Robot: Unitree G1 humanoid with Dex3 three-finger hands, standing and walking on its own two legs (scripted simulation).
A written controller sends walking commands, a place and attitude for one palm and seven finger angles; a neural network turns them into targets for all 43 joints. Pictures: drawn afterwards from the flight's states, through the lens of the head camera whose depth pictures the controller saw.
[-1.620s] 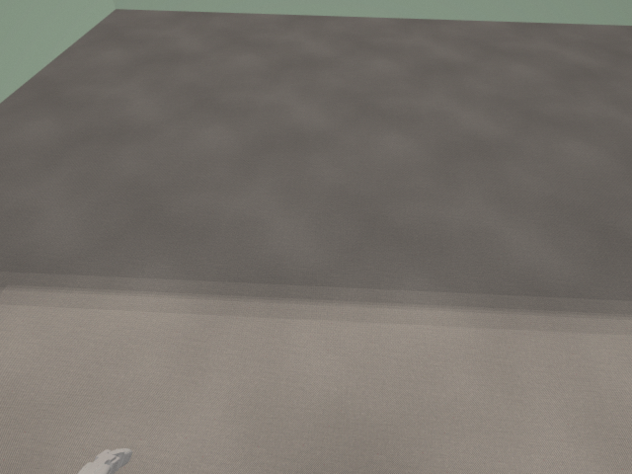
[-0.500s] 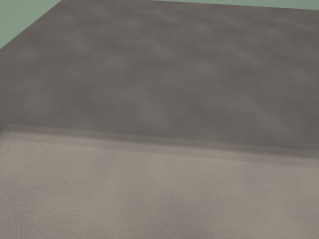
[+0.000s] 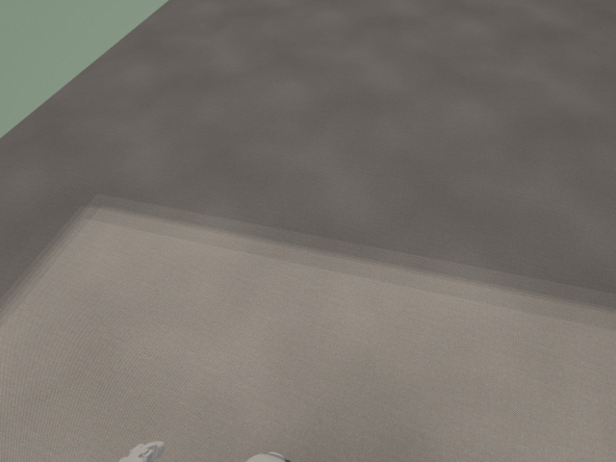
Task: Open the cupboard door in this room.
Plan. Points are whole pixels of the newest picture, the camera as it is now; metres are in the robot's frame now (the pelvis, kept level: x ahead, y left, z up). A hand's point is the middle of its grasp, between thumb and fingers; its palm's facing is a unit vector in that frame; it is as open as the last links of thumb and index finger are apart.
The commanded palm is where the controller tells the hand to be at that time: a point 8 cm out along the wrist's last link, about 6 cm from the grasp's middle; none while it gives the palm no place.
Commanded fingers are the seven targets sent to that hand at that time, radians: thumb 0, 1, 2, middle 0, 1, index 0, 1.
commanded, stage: turn or walk to find it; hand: left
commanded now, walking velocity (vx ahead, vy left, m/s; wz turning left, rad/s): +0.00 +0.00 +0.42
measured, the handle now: out of the picture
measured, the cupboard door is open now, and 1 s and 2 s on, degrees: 0 0 0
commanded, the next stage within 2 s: stand and wait in 2.00 s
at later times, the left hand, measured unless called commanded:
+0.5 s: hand out of the picture -0.09 +0.21 -0.19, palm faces +0.30 -0.93 -0.22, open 7.3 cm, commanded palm none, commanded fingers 0.00 0.90 0.90 -0.20 -0.30 -0.20 -0.30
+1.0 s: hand out of the picture -0.02 +0.20 -0.14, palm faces +0.42 -0.86 -0.30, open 7.3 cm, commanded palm none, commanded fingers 0.00 0.90 0.90 -0.20 -0.30 -0.20 -0.30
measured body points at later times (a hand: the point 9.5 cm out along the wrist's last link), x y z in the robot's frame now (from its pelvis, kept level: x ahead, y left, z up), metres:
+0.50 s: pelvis -0.02 +0.02 -0.01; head +0.01 +0.05 +0.44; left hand -0.10 +0.25 -0.17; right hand +0.15 -0.20 -0.13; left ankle -0.06 +0.11 -0.73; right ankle -0.02 -0.11 -0.72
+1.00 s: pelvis -0.04 -0.03 +0.00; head -0.01 -0.05 +0.45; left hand -0.05 +0.25 -0.11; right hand +0.09 -0.24 -0.16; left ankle -0.06 +0.11 -0.71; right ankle +0.00 -0.12 -0.73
